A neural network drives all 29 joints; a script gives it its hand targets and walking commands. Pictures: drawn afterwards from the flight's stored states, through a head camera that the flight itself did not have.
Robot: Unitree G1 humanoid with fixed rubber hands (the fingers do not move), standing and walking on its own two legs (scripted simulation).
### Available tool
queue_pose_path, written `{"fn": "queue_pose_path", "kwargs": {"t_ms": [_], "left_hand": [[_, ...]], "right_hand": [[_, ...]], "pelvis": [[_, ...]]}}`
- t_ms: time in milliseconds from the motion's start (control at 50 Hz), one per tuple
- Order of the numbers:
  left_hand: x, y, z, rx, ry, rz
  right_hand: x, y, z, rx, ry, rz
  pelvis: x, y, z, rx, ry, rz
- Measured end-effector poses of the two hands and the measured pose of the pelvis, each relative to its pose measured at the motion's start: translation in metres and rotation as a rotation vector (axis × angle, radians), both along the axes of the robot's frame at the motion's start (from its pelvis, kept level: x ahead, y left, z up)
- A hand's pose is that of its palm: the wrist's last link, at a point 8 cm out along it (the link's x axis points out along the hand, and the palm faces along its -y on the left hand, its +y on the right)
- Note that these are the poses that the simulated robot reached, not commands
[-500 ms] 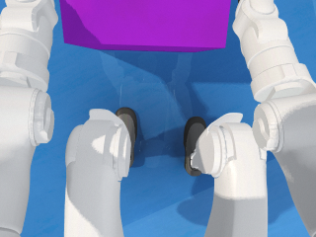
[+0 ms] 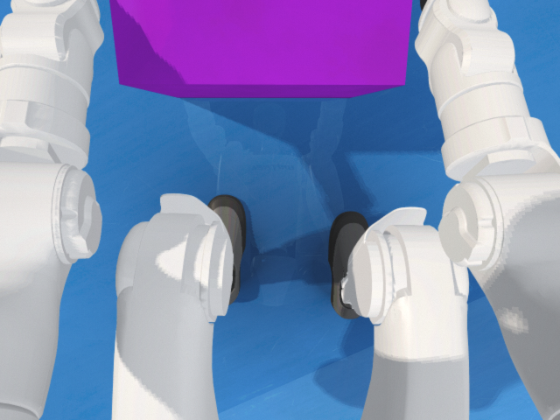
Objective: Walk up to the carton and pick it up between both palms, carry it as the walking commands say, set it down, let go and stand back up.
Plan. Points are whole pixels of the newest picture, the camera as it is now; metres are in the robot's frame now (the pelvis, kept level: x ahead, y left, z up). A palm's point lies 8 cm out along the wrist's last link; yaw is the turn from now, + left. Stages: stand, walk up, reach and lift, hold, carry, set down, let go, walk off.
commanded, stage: reach and lift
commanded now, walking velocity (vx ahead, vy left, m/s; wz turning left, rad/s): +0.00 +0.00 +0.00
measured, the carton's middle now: (263, 3) +0.54 +0.08 -0.25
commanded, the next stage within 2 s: none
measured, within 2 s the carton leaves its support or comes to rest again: leaves its support in 0.10 s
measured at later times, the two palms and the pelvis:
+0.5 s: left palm out of the picture +0.53 +0.27 -0.10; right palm out of the picture +0.56 -0.10 -0.09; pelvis +0.00 +0.00 +0.03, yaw +1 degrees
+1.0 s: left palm out of the picture +0.52 +0.26 -0.04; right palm out of the picture +0.56 -0.10 -0.03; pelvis +0.02 +0.00 +0.07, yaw +1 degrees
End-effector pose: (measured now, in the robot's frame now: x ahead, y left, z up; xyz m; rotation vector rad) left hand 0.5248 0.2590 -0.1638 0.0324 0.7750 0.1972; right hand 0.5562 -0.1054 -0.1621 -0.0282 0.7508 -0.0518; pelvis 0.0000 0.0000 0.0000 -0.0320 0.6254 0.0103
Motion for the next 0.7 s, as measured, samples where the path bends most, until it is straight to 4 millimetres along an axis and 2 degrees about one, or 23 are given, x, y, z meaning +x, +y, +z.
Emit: {"fn": "queue_pose_path", "kwargs": {"t_ms": [100, 360, 600, 700], "left_hand": [[0.001, 0.0, 0.005, 0.008, -0.002, 0.001], [0.006, 0.008, 0.037, 0.003, -0.047, 0.026], [0.004, 0.003, 0.077, -0.002, -0.045, 0.026], [0.003, 0.001, 0.089, 0.001, -0.046, 0.029]], "right_hand": [[0.001, 0.0, 0.007, -0.007, -0.007, 0.001], [0.01, 0.009, 0.045, -0.01, -0.054, 0.0], [0.008, 0.005, 0.089, -0.015, -0.055, -0.011], [0.009, 0.003, 0.1, -0.011, -0.058, -0.011]], "pelvis": [[0.001, -0.001, 0.003, -0.002, -0.003, 0.006], [-0.002, -0.001, 0.016, -0.012, -0.028, 0.03], [0.004, 0.002, 0.035, -0.026, 0.099, 0.036], [0.007, 0.002, 0.046, -0.024, 0.138, 0.031]]}}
